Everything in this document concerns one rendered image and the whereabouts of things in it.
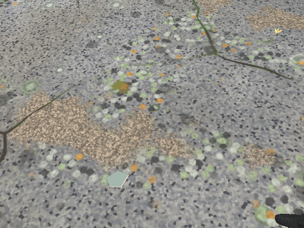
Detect right robot hand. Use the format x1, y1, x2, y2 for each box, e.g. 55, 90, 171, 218
275, 214, 304, 228

